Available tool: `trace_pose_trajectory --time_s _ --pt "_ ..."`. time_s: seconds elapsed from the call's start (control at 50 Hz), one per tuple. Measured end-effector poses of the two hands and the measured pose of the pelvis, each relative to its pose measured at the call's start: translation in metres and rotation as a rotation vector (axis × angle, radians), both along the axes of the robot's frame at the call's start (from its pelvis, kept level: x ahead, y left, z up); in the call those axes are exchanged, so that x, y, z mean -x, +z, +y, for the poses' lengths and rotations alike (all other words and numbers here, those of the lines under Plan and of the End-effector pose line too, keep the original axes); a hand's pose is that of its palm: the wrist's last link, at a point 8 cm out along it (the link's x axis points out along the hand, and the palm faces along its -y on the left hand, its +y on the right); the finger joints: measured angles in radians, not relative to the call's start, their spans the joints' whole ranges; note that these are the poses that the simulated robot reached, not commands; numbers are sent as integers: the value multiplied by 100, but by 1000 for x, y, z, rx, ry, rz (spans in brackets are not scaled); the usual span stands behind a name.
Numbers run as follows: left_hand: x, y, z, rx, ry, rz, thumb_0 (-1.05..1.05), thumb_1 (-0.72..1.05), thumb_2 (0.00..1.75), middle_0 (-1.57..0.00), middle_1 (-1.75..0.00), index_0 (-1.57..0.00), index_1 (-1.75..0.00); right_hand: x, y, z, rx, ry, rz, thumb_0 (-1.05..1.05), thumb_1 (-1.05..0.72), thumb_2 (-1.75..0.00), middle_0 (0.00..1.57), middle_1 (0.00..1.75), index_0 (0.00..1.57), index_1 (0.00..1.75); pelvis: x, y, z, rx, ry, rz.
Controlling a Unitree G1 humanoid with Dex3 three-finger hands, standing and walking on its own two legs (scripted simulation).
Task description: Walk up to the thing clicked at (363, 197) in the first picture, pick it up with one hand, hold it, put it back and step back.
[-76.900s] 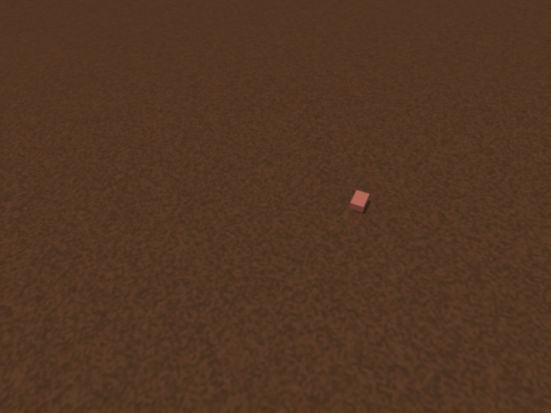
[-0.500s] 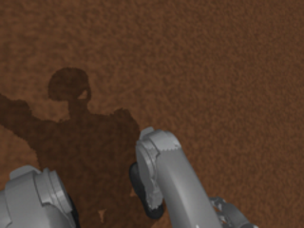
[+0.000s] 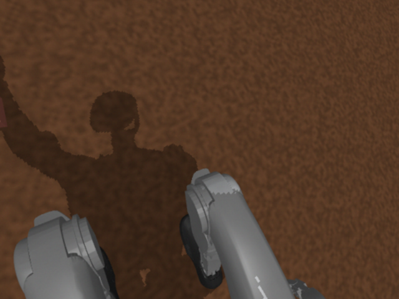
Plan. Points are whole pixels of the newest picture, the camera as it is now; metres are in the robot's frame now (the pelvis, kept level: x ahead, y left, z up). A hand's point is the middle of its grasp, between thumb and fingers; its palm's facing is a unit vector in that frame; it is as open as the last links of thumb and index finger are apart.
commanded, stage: withdraw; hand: left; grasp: from above
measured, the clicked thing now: out of the picture +0.54 +0.37 -0.31
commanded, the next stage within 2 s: go down in 0.44 s
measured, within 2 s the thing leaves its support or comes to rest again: neither
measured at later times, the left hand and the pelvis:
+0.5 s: hand out of the picture +0.51 +0.36 -0.06, palm faces -0.42 -0.07 -0.90, open 7.4 cm; pelvis -0.02 +0.00 +0.03, yaw +3 degrees
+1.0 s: hand out of the picture +0.44 +0.33 +0.03, palm faces -0.29 -0.47 -0.83, open 7.4 cm; pelvis -0.01 +0.00 +0.11, yaw +6 degrees
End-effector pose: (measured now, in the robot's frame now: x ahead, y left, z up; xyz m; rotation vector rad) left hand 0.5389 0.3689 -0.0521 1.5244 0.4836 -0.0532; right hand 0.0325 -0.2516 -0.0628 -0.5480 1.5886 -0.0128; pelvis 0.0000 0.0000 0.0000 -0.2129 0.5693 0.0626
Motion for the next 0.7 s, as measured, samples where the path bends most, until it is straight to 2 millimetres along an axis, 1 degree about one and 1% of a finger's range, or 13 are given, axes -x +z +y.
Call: trace_pose_trajectory --time_s 0.06,0.12,0.18,0.22,0.3,0.36,0.52,0.62,0.7 --pt "4 29 4 0 17 27 0 72 89 -21 -33 -22 -32 -9 8 -2 0 -8 -33 0 -90 -90 21 30 21 30 2 13 1 -2 9 8" --pt "9 51 3 10 8 85 0 80 89 -21 -32 -22 -31 -17 18 -3 2 -3 -67 0 -90 -90 21 30 21 30 5 27 2 -2 16 13" --pt "15 65 0 38 -15 131 0 84 89 -21 -31 -22 -30 -23 30 -5 11 7 -94 0 -91 -90 21 30 21 30 7 39 3 -2 22 14" --pt "17 69 -4 56 -38 152 0 86 89 -21 -31 -22 -30 -25 37 -6 23 16 -106 0 -90 -90 21 30 21 30 9 45 4 -2 25 13" --pt "20 67 -10 88 -83 160 0 88 89 -21 -31 -22 -30 -24 46 -8 52 28 -114 0 -90 -90 21 30 21 30 11 49 4 -3 29 9" --pt "22 60 -11 81 -107 151 0 89 89 -21 -31 -22 -30 -19 46 -9 68 30 -105 0 -90 -90 21 30 21 30 13 46 4 -5 30 8" --pt "25 50 -7 34 -75 87 0 89 89 -21 -30 -22 -30 2 25 -2 45 -1 -57 0 -90 -90 20 30 21 30 19 31 2 -17 37 4" --pt "23 50 -9 23 -48 85 0 89 89 -21 -30 -22 -30 14 13 5 15 -28 -36 0 -90 -90 21 30 21 30 22 27 2 -23 35 4" --pt "20 55 -13 54 -30 85 0 89 89 -21 -30 -22 -30 19 10 10 -1 -54 -33 0 -90 -90 21 30 21 30 21 28 1 -26 32 11"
